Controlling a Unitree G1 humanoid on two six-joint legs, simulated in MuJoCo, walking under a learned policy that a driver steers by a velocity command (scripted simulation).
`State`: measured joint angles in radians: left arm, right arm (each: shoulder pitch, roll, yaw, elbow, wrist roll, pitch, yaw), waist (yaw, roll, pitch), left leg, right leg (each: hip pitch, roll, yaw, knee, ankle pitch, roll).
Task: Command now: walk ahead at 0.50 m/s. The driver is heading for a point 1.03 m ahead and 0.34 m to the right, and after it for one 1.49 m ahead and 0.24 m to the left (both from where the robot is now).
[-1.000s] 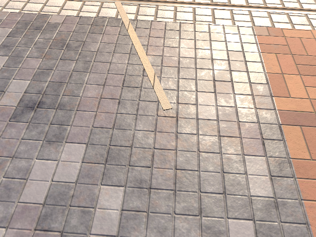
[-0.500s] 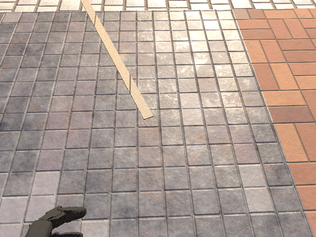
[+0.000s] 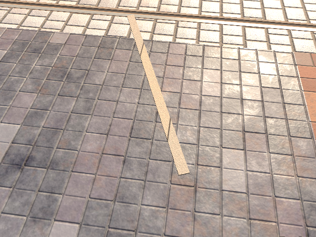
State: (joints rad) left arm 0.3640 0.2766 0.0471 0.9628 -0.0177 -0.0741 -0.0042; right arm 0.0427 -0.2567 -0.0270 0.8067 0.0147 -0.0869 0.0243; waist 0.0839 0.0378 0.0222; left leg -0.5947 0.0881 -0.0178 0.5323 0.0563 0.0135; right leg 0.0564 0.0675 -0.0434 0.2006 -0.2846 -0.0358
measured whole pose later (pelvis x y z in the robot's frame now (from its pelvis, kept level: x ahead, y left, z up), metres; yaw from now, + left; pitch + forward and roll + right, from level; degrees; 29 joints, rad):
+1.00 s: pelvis +0.55 -0.08 +0.01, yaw -28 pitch +2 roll +0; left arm 0.33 0.28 0.08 0.77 -0.02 -0.05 0.01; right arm 0.02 -0.28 -0.05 0.73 0.00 -0.10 0.01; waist 0.08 0.04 0.03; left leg -0.63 0.06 -0.10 0.57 0.05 -0.06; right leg -0.11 0.11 0.15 0.36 -0.27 -0.09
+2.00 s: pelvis +0.91 -0.33 +0.00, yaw -27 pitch +1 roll -2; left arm 0.16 0.28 0.07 0.81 0.01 -0.02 0.02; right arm 0.16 -0.29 -0.07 0.73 0.01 0.04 0.01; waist 0.02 0.03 0.05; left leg -0.52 0.08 0.02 0.76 -0.23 -0.04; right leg -0.17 -0.03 -0.23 0.37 -0.22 -0.03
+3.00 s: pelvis +0.95 -0.32 -0.01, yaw +9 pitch +1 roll -1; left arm 0.12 0.33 0.09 0.76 0.01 0.02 0.02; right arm 0.17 -0.31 -0.08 0.58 0.00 0.06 0.01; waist 0.01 -0.03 0.07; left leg -0.31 -0.01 0.01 0.57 -0.29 0.04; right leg -0.37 -0.10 -0.07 0.85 -0.49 0.06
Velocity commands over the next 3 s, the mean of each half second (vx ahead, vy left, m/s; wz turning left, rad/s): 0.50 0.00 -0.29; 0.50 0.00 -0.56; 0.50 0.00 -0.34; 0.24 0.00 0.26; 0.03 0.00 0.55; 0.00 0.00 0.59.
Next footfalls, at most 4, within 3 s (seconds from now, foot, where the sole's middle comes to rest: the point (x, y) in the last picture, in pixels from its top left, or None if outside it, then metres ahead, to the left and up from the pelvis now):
0.06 left None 0.23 0.13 -0.77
0.62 right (208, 235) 0.49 -0.13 -0.77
1.12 left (194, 161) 0.84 -0.07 -0.77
1.60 right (269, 159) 0.88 -0.44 -0.78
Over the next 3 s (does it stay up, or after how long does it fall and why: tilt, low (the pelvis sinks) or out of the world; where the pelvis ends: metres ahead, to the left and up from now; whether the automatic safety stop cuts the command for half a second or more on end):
stays up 0.95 -0.32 -0.01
